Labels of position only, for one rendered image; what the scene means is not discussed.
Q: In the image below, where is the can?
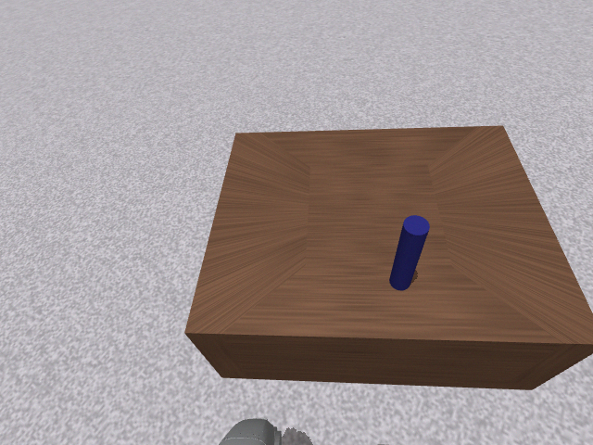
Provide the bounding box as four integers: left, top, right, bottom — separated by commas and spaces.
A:
389, 215, 430, 290

